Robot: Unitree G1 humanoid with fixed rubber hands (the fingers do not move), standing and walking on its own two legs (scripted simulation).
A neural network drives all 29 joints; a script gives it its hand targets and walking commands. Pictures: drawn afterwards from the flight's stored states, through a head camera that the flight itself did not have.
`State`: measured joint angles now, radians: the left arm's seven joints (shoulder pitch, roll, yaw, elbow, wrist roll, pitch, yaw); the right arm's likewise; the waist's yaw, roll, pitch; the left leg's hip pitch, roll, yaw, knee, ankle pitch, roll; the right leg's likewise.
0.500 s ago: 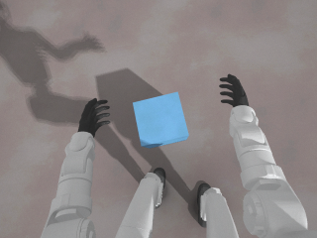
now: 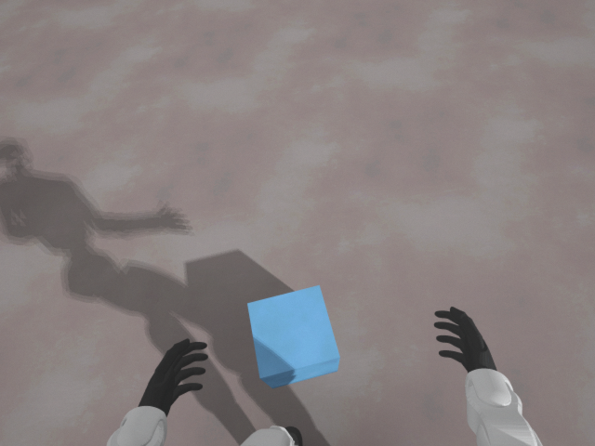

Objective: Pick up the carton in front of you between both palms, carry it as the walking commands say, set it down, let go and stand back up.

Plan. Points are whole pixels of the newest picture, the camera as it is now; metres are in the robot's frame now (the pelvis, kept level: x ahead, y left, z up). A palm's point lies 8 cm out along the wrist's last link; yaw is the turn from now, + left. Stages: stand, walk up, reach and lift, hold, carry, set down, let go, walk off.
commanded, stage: let go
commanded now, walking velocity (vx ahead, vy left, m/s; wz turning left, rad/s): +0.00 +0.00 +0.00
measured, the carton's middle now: (295, 339) +0.37 +0.11 -0.64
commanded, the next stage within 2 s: stand in 0.66 s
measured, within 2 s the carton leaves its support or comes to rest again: neither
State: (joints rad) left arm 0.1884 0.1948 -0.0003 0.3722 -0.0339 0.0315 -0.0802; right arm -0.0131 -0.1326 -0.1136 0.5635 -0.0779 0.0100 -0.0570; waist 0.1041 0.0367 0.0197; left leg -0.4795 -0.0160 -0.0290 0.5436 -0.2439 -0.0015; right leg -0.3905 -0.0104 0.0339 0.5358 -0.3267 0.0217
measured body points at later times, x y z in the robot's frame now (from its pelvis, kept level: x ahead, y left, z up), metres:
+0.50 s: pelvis +0.00 -0.02 +0.01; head +0.01 -0.02 +0.46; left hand +0.18 +0.21 -0.06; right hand +0.17 -0.26 -0.07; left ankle +0.01 +0.12 -0.73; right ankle -0.04 -0.14 -0.73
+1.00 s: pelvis +0.01 +0.01 +0.00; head +0.02 +0.04 +0.45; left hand +0.15 +0.29 -0.11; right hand +0.13 -0.29 -0.07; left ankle +0.01 +0.12 -0.73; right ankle -0.04 -0.14 -0.73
